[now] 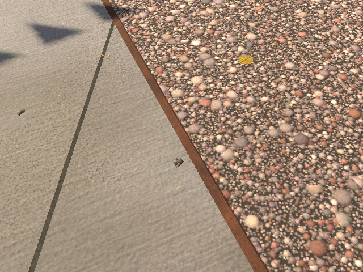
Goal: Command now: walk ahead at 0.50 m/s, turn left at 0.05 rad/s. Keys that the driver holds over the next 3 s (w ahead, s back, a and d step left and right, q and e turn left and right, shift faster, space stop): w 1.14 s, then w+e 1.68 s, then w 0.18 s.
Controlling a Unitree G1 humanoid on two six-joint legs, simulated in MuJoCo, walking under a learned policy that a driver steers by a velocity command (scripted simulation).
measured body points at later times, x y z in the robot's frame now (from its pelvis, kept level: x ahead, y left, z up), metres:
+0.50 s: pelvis +0.28 +0.05 -0.01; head +0.31 +0.06 +0.44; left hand +0.32 +0.33 -0.14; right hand +0.45 -0.21 -0.10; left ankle +0.35 +0.14 -0.74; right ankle +0.14 -0.09 -0.65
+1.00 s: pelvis +0.55 +0.00 -0.01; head +0.59 -0.01 +0.44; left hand +0.75 +0.24 -0.10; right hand +0.56 -0.29 -0.15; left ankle +0.38 +0.13 -0.67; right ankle +0.64 -0.10 -0.74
